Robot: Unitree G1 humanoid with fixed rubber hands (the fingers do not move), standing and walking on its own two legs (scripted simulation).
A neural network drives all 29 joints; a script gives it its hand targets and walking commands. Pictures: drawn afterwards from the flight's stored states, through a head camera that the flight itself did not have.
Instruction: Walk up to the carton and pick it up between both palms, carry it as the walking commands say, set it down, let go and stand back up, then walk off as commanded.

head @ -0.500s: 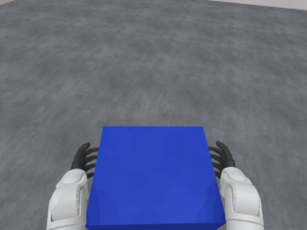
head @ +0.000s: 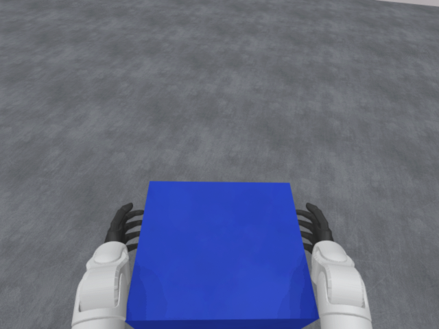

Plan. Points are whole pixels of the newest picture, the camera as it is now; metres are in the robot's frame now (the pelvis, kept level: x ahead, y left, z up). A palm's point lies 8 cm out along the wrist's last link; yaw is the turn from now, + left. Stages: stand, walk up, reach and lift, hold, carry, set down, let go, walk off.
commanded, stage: carry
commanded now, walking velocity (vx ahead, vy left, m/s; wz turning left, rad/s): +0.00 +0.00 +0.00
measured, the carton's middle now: (219, 262) +0.28 +0.00 -0.06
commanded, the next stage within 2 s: none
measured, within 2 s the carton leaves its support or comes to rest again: neither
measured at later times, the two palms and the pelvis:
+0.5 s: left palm (57, 320) +0.15 +0.22 +0.07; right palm (316, 285) +0.19 -0.14 +0.07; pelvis -0.06 +0.01 -0.02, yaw +6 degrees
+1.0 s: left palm out of the picture -0.06 +0.21 +0.11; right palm out of the picture +0.07 -0.12 +0.09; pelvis -0.22 -0.03 -0.01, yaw +23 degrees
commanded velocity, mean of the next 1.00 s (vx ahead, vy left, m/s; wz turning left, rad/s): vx -0.22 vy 0.00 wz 0.53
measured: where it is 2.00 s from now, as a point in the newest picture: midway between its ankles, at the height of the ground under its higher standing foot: outside the picture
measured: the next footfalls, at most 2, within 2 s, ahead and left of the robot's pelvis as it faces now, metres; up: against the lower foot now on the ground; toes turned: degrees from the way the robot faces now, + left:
right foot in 0.66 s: -0.08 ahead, -0.10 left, +0.00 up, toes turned +6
left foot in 1.08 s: -0.33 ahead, +0.10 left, +0.00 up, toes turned +32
